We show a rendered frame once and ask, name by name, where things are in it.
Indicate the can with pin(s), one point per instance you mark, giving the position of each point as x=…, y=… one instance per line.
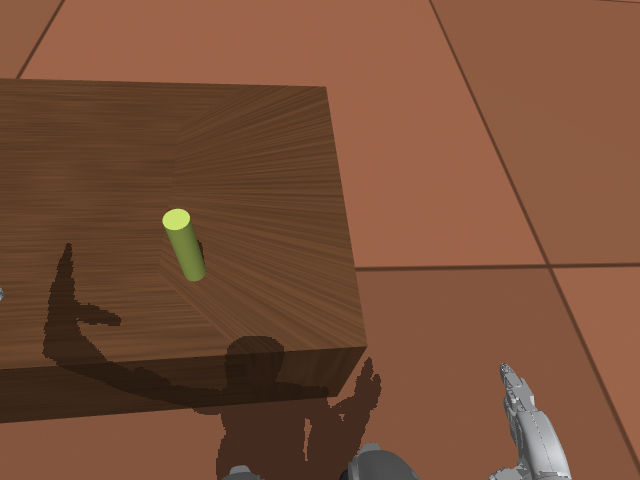
x=180, y=231

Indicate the right robot hand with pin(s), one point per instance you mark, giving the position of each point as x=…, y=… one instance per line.
x=540, y=451

